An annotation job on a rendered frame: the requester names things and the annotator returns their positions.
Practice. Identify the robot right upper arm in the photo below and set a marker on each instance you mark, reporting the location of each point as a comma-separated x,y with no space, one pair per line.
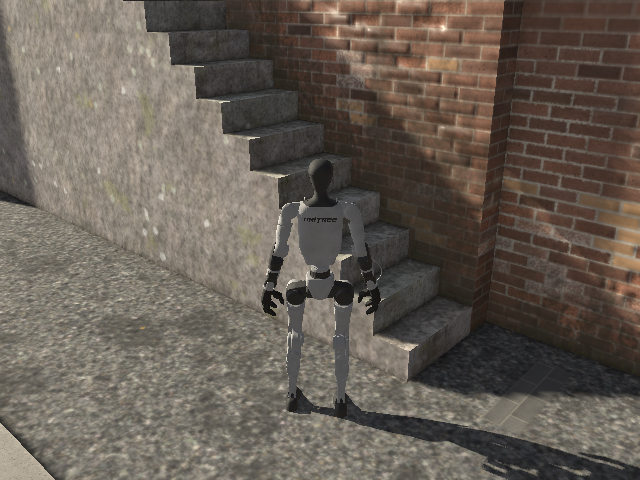
352,213

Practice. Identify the right robot hand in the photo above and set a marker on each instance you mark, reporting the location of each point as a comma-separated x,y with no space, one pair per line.
374,301

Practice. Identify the left robot hand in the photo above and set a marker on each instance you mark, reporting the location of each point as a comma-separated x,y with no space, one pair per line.
266,301

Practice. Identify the humanoid robot head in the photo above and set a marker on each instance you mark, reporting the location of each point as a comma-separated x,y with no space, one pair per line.
320,174

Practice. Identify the robot left upper arm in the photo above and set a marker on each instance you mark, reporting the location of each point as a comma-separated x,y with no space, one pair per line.
288,212

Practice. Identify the robot left forearm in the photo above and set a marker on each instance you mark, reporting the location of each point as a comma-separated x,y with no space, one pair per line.
273,271

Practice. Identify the robot right forearm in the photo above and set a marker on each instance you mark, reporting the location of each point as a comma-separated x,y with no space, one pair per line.
367,270

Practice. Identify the robot right foot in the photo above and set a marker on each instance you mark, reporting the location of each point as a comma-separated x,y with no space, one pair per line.
340,408

